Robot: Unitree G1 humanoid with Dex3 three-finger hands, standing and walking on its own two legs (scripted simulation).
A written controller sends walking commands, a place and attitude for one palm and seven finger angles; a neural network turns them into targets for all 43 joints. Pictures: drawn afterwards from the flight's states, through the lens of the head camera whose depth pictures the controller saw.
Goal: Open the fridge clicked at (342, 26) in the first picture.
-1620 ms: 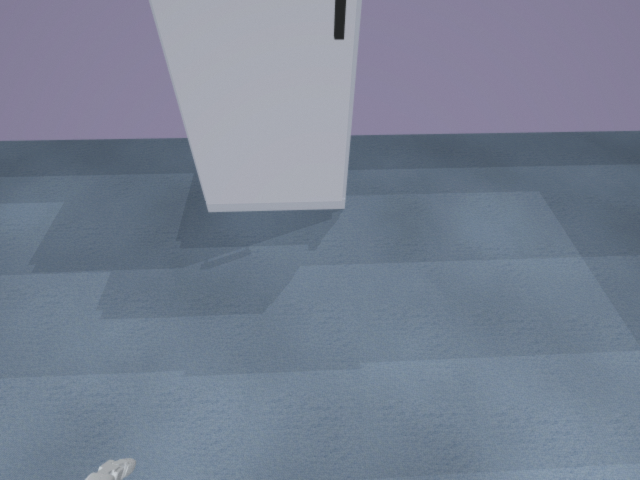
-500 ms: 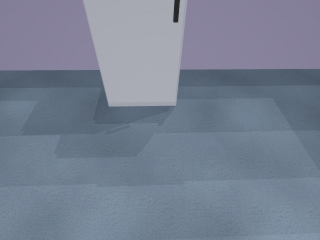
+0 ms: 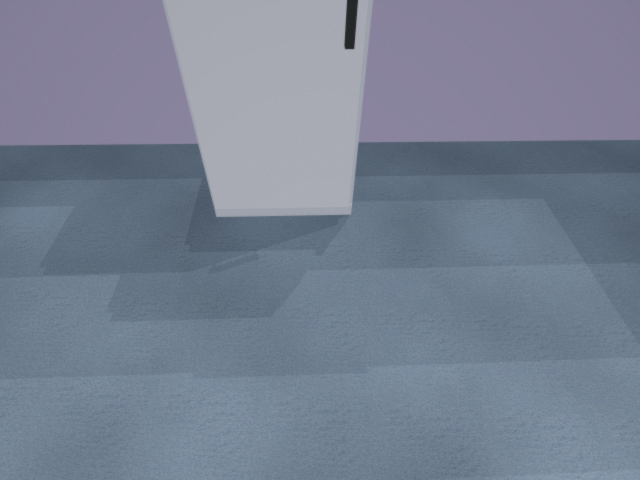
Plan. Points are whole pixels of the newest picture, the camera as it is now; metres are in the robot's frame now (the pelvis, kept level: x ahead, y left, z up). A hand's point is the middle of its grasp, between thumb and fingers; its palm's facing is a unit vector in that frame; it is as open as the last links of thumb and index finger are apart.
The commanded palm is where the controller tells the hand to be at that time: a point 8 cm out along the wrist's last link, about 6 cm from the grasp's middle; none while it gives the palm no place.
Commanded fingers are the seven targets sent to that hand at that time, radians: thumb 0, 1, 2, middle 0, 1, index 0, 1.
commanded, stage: walk to a spot facing it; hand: right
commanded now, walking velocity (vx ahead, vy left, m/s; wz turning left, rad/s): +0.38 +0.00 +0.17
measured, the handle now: out of the picture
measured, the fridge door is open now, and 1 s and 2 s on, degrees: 0 0 0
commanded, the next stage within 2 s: take the last steps up to it in 1.06 s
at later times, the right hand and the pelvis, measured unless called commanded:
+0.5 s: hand (456, 475) +0.19 -0.19 -0.19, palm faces -0.12 +0.98 -0.15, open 7.3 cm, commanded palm none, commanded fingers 0.00 -0.90 -0.90 0.20 0.30 0.20 0.30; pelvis +0.13 -0.02 -0.01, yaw +6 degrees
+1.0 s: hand (427, 363) +0.37 -0.18 -0.20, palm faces -0.06 +0.99 -0.14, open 7.3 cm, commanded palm none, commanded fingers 0.00 -0.90 -0.90 0.20 0.30 0.20 0.30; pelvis +0.35 +0.00 -0.01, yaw +7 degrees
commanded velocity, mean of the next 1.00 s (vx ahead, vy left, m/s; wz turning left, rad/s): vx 0.36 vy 0.00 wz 0.12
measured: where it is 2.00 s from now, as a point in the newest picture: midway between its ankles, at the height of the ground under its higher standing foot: (317, 353)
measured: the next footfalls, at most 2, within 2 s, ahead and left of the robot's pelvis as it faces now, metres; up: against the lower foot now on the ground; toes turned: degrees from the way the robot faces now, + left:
left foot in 0.62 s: +0.33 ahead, +0.12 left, +0.00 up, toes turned +14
right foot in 1.02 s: +0.50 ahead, -0.10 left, +0.00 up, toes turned -3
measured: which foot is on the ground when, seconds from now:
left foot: down 0.00-0.26, up 0.28-0.60, down 0.62-1.00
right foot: down 0.00-0.64, up 0.66-1.00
